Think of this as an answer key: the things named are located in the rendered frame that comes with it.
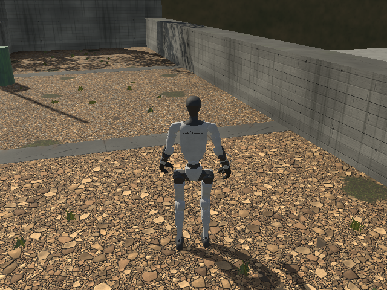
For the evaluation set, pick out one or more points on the right robot foot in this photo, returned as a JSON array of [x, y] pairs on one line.
[[205, 241]]

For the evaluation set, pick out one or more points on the robot right forearm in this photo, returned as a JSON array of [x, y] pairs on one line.
[[223, 159]]

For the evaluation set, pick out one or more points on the right robot thigh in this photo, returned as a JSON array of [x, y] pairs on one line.
[[206, 186]]

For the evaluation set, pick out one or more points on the robot left upper arm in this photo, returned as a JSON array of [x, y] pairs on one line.
[[174, 128]]

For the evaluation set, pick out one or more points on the left robot hand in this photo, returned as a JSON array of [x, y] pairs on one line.
[[167, 165]]

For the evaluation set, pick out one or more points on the right robot hand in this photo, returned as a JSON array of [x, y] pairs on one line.
[[227, 171]]

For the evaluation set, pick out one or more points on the robot right upper arm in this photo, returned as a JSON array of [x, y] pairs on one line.
[[212, 128]]

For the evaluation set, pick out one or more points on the robot left forearm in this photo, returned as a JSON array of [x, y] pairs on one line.
[[164, 157]]

